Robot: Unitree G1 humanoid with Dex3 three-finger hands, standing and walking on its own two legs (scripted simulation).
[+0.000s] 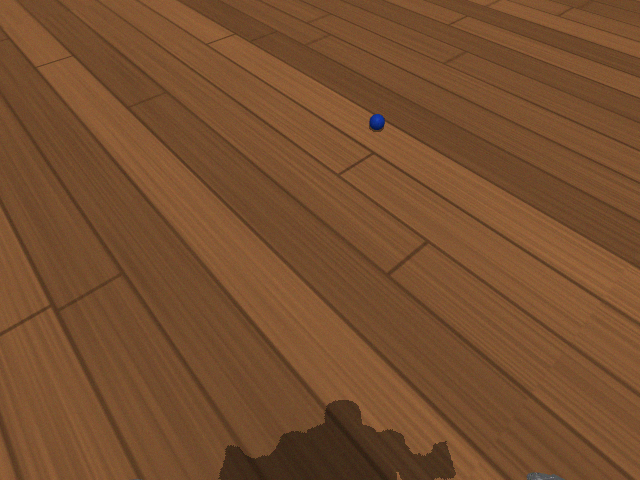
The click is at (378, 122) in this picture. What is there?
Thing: free ball
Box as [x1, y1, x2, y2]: [369, 114, 384, 129]
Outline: 375,114 370,118 369,123 372,128 379,129 382,127 384,119 381,115
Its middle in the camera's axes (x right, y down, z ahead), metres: +0.31 -0.63 +2.06
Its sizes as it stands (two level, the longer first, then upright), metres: 0.083 0.083 0.083
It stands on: the floor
